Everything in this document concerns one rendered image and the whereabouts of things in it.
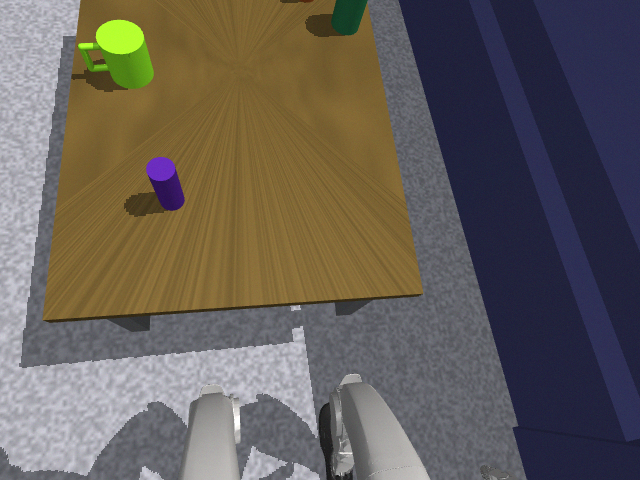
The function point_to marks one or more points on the coffee table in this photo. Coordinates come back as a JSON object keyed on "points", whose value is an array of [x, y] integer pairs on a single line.
{"points": [[280, 134]]}

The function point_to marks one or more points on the sofa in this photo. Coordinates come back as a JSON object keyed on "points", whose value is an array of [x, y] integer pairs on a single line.
{"points": [[536, 108]]}

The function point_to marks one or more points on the right robot foot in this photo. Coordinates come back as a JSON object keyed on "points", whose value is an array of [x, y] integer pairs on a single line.
{"points": [[327, 445]]}

